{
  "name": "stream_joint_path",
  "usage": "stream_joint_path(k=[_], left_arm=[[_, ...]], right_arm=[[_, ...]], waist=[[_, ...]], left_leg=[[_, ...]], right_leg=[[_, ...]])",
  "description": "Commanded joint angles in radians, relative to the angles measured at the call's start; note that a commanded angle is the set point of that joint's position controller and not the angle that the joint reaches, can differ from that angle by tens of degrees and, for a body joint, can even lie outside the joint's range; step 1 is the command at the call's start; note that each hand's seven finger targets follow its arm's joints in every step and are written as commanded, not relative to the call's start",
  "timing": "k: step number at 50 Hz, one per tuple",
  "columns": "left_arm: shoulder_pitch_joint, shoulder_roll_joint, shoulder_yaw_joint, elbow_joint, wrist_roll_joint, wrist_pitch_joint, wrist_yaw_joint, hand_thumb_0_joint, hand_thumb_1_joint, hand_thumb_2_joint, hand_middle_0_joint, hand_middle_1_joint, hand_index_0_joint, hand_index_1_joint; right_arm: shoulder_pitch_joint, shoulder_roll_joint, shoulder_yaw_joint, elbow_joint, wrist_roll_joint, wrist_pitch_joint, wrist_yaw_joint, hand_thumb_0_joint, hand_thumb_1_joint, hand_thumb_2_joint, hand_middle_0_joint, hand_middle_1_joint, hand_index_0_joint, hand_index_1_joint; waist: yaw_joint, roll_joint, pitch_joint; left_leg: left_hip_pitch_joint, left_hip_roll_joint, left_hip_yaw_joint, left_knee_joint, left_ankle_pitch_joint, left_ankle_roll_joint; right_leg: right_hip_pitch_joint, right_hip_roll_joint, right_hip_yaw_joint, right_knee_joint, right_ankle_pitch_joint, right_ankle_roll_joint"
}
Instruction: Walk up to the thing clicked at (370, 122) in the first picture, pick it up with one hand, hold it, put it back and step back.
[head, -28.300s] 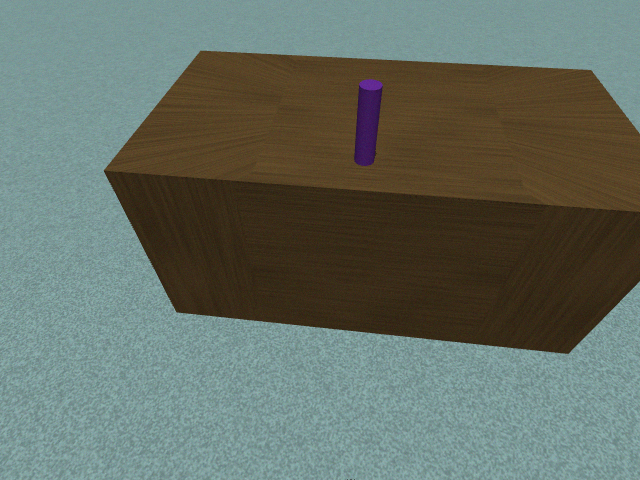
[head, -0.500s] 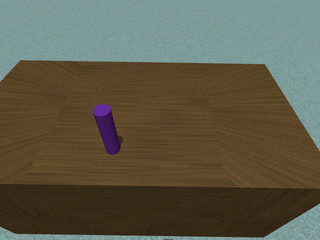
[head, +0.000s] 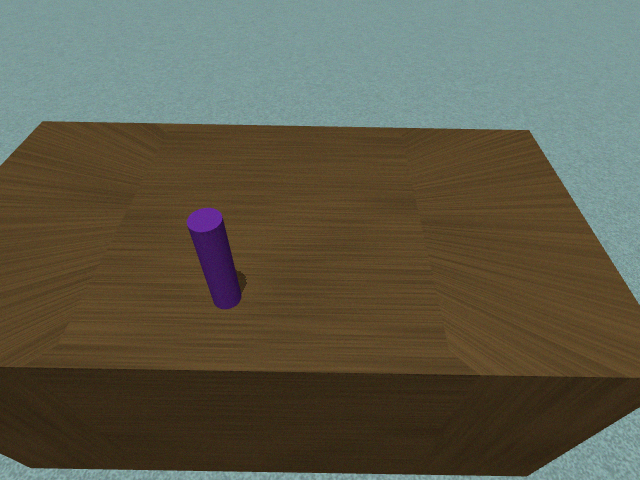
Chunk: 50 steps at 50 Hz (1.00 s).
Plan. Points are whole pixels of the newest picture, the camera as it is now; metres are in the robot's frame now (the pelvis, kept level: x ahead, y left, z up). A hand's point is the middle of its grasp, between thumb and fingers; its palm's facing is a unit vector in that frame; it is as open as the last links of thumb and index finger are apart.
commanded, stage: stand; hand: left
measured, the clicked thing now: (217, 262) +0.47 +0.20 -0.03
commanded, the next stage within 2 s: step back in 0.44 s
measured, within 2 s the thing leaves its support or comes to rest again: neither
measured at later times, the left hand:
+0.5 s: hand out of the picture +0.06 +0.26 -0.16, palm faces -0.01 -0.94 -0.35, open 7.4 cm
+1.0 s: hand out of the picture -0.04 +0.22 -0.15, palm faces +0.07 -0.90 -0.43, open 7.4 cm
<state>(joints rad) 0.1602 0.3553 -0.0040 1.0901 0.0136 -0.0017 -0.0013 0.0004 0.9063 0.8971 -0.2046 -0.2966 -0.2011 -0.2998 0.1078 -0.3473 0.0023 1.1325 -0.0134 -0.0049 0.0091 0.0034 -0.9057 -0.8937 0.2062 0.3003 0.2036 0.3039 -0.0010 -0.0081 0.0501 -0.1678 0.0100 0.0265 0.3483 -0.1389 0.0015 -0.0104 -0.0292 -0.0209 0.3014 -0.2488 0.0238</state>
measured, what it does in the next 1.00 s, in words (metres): walks backwards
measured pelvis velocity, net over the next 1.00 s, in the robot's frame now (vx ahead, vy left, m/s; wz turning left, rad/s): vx -0.12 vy -0.05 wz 0.08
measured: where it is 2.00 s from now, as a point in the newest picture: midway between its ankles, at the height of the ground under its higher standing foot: outside the picture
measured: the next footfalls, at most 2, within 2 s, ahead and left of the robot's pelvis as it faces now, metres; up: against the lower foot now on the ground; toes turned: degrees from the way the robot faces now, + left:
left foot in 1.16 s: -0.16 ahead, +0.10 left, +0.00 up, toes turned +6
right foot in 1.56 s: -0.29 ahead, -0.15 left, +0.00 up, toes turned +1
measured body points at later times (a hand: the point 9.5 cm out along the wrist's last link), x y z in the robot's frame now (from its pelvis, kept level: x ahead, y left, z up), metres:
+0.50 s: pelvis -0.01 +0.00 +0.00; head +0.01 +0.01 +0.45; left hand +0.06 +0.31 -0.14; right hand +0.07 -0.30 -0.13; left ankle +0.03 +0.12 -0.75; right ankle -0.05 -0.13 -0.75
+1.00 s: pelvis -0.12 -0.05 -0.02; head -0.04 -0.07 +0.42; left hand -0.04 +0.27 -0.12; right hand -0.02 -0.36 -0.16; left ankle -0.17 +0.09 -0.68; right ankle -0.08 -0.15 -0.75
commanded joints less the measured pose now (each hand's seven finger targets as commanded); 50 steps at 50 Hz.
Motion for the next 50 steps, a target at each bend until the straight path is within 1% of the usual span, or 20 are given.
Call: stream_joint_path(k=[1, 10, 21, 22, 24, 26, 27, 29, 32, 34, 35, 36, 37, 38, 41, 42, 43, 44, 46, 50], left_arm=[[-0.017, 0.209, 0.048, -0.055, 0.003, -0.023, 0.014, 0.000, 0.900, 0.900, -0.200, -0.300, -0.200, -0.300], [-0.016, 0.210, 0.046, -0.056, -0.002, -0.026, 0.016, 0.000, 0.900, 0.900, -0.200, -0.300, -0.200, -0.300], [-0.016, 0.209, 0.046, -0.053, 0.001, -0.024, 0.016, 0.000, 0.900, 0.900, -0.200, -0.300, -0.200, -0.300], [-0.043, 0.267, 0.088, -0.066, -0.017, -0.009, 0.020, 0.000, 0.900, 0.900, -0.200, -0.300, -0.200, -0.300], [-0.017, 0.231, 0.087, -0.090, -0.023, 0.001, 0.025, 0.000, 0.900, 0.900, -0.200, -0.300, -0.200, -0.300], [0.014, 0.198, 0.088, -0.110, -0.023, 0.017, 0.025, 0.000, 0.900, 0.900, -0.200, -0.300, -0.200, -0.300], [0.032, 0.192, 0.091, -0.117, -0.020, 0.026, 0.022, 0.000, 0.900, 0.900, -0.200, -0.300, -0.200, -0.300], [0.027, 0.196, 0.101, -0.142, -0.015, 0.044, 0.017, 0.000, 0.900, 0.900, -0.200, -0.300, -0.200, -0.300], [0.098, 0.179, 0.106, -0.142, -0.019, 0.048, 0.017, 0.000, 0.900, 0.900, -0.200, -0.300, -0.200, -0.300], [0.132, 0.173, 0.113, -0.132, -0.001, 0.029, 0.020, 0.000, 0.900, 0.900, -0.200, -0.300, -0.200, -0.300], [0.127, 0.201, 0.119, -0.133, 0.014, 0.021, 0.023, 0.000, 0.900, 0.900, -0.200, -0.300, -0.200, -0.300], [0.079, 0.303, 0.143, -0.167, 0.032, 0.013, 0.024, 0.000, 0.900, 0.900, -0.200, -0.300, -0.200, -0.300], [-0.008, 0.394, 0.161, -0.220, 0.031, 0.014, 0.019, 0.000, 0.900, 0.900, -0.200, -0.300, -0.200, -0.300], [-0.059, 0.409, 0.162, -0.251, 0.038, 0.009, 0.020, 0.000, 0.900, 0.900, -0.200, -0.300, -0.200, -0.300], [-0.177, 0.278, 0.139, -0.275, 0.024, 0.005, 0.026, 0.000, 0.900, 0.900, -0.200, -0.300, -0.200, -0.300], [-0.146, 0.271, 0.138, -0.283, 0.026, 0.003, 0.027, 0.000, 0.900, 0.900, -0.200, -0.300, -0.200, -0.300], [-0.093, 0.267, 0.134, -0.293, 0.026, -0.001, 0.029, 0.000, 0.900, 0.900, -0.200, -0.300, -0.200, -0.300], [-0.046, 0.236, 0.131, -0.288, 0.018, -0.001, 0.034, 0.000, 0.900, 0.900, -0.200, -0.300, -0.200, -0.300], [0.026, 0.244, 0.137, -0.285, 0.016, 0.001, 0.045, 0.000, 0.900, 0.900, -0.200, -0.300, -0.200, -0.300], [0.074, 0.267, 0.151, -0.307, 0.010, 0.011, 0.055, 0.000, 0.900, 0.900, -0.200, -0.300, -0.200, -0.300]], right_arm=[[-0.034, -0.215, -0.047, -0.053, 0.004, -0.023, -0.016, 0.000, -0.900, -0.900, 0.200, 0.300, 0.200, 0.300], [-0.033, -0.212, -0.047, -0.051, 0.005, -0.027, -0.016, 0.000, -0.900, -0.900, 0.200, 0.300, 0.200, 0.300], [-0.031, -0.210, -0.046, -0.052, 0.006, -0.025, -0.017, 0.000, -0.900, -0.900, 0.200, 0.300, 0.200, 0.300], [-0.065, -0.278, -0.071, -0.074, 0.012, -0.008, -0.012, 0.000, -0.900, -0.900, 0.200, 0.300, 0.200, 0.300], [-0.034, -0.275, -0.081, -0.098, 0.025, 0.001, -0.013, 0.000, -0.900, -0.900, 0.200, 0.300, 0.200, 0.300], [-0.026, -0.312, -0.104, -0.132, 0.023, 0.010, -0.014, 0.000, -0.900, -0.900, 0.200, 0.300, 0.200, 0.300], [-0.044, -0.315, -0.109, -0.151, 0.020, 0.013, -0.016, 0.000, -0.900, -0.900, 0.200, 0.300, 0.200, 0.300], [-0.053, -0.313, -0.115, -0.190, 0.002, 0.020, -0.023, 0.000, -0.900, -0.900, 0.200, 0.300, 0.200, 0.300], [-0.122, -0.295, -0.111, -0.238, -0.010, 0.031, -0.031, 0.000, -0.900, -0.900, 0.200, 0.300, 0.200, 0.300], [-0.143, -0.275, -0.101, -0.249, 0.003, 0.048, -0.025, 0.000, -0.900, -0.900, 0.200, 0.300, 0.200, 0.300], [-0.127, -0.247, -0.092, -0.250, 0.015, 0.056, -0.022, 0.000, -0.900, -0.900, 0.200, 0.300, 0.200, 0.300], [-0.061, -0.183, -0.075, -0.259, 0.021, 0.060, -0.021, 0.000, -0.900, -0.900, 0.200, 0.300, 0.200, 0.300], [-0.047, -0.204, -0.087, -0.256, 0.012, 0.069, -0.028, 0.000, -0.900, -0.900, 0.200, 0.300, 0.200, 0.300], [-0.038, -0.250, -0.105, -0.251, 0.004, 0.076, -0.035, 0.000, -0.900, -0.900, 0.200, 0.300, 0.200, 0.300], [0.069, -0.258, -0.108, -0.215, 0.020, 0.066, -0.033, 0.000, -0.900, -0.900, 0.200, 0.300, 0.200, 0.300], [0.070, -0.260, -0.100, -0.219, 0.015, 0.059, -0.036, 0.000, -0.900, -0.900, 0.200, 0.300, 0.200, 0.300], [0.059, -0.264, -0.095, -0.226, 0.010, 0.056, -0.037, 0.000, -0.900, -0.900, 0.200, 0.300, 0.200, 0.300], [0.053, -0.257, -0.087, -0.231, 0.008, 0.052, -0.039, 0.000, -0.900, -0.900, 0.200, 0.300, 0.200, 0.300], [-0.002, -0.237, -0.077, -0.269, 0.001, 0.049, -0.043, 0.000, -0.900, -0.900, 0.200, 0.300, 0.200, 0.300], [-0.002, -0.239, -0.079, -0.290, -0.005, 0.045, -0.041, 0.000, -0.900, -0.900, 0.200, 0.300, 0.200, 0.300]], waist=[[-0.005, 0.018, -0.059], [-0.003, 0.010, -0.081], [-0.005, 0.007, -0.049], [-0.002, 0.020, 0.056], [-0.009, 0.074, -0.032], [-0.008, 0.158, -0.124], [0.000, 0.202, -0.146], [-0.008, 0.203, -0.132], [0.043, 0.189, -0.121], [0.069, 0.128, -0.117], [0.056, 0.039, -0.073], [0.015, -0.220, -0.043], [0.019, -0.229, -0.027], [0.021, -0.213, -0.012], [-0.067, -0.106, -0.008], [-0.044, -0.132, -0.035], [-0.004, -0.125, -0.062], [0.018, -0.087, -0.096], [0.062, -0.107, -0.107], [0.085, -0.158, -0.125]], left_leg=[[0.092, 0.123, -0.114, -0.042, 0.118, 0.023], [0.112, 0.128, -0.106, -0.020, 0.232, 0.025], [0.091, 0.124, -0.111, -0.041, 0.164, 0.024], [0.022, 0.127, -0.132, 0.045, 0.374, 0.057], [0.031, 0.178, -0.158, 0.053, 0.485, 0.117], [0.051, 0.258, -0.241, 0.014, 0.477, 0.198], [0.038, 0.299, -0.272, 0.000, 0.441, 0.238], [-0.043, 0.325, -0.287, -0.014, 0.314, 0.278], [-0.103, 0.305, -0.243, 0.083, 0.295, 0.243], [-0.101, 0.213, -0.183, 0.211, 0.192, 0.160], [-0.174, 0.134, -0.145, 0.292, 0.056, 0.106], [-0.339, -0.031, -0.096, 0.427, -0.264, 0.039], [-0.322, -0.125, -0.156, 0.659, -0.491, 0.008], [-0.290, -0.112, -0.231, 0.829, -0.481, 0.020], [-0.335, -0.124, -0.237, 0.877, -0.295, 0.004], [-0.359, -0.124, -0.213, 0.881, -0.301, -0.004], [-0.360, -0.111, -0.206, 0.885, -0.320, -0.013], [-0.413, -0.109, -0.211, 0.844, -0.330, -0.019], [-0.452, -0.084, -0.200, 0.766, -0.371, -0.020], [-0.405, -0.048, -0.149, 0.595, -0.398, -0.022]], right_leg=[[-0.093, -0.111, 0.075, -0.066, 0.116, -0.041], [-0.074, -0.116, 0.075, -0.050, 0.210, -0.036], [-0.091, -0.113, 0.075, -0.063, 0.138, -0.038], [-0.175, -0.080, 0.057, 0.049, 0.273, -0.044], [-0.150, -0.035, 0.015, 0.183, 0.233, -0.050], [-0.166, 0.029, -0.012, 0.357, 0.041, -0.057], [-0.188, 0.047, -0.002, 0.451, -0.170, -0.060], [-0.238, 0.035, 0.066, 0.645, -0.342, -0.074], [-0.249, 0.007, 0.085, 0.558, -0.270, -0.070], [-0.195, 0.005, 0.036, 0.207, -0.035, -0.039], [-0.176, -0.029, 0.093, 0.072, 0.042, -0.027], [-0.153, -0.216, 0.367, -0.020, 0.124, -0.065], [-0.330, -0.372, 0.493, -0.062, 0.083, -0.238], [-0.424, -0.405, 0.547, -0.055, 0.093, -0.315], [-0.294, -0.183, 0.206, 0.074, 0.267, -0.173], [-0.224, -0.199, 0.207, 0.099, 0.337, -0.176], [-0.161, -0.238, 0.233, 0.127, 0.416, -0.212], [-0.037, -0.231, 0.216, 0.171, 0.503, -0.215], [0.064, -0.270, 0.235, 0.200, 0.580, -0.241], [0.113, -0.300, 0.253, 0.229, 0.674, -0.266]])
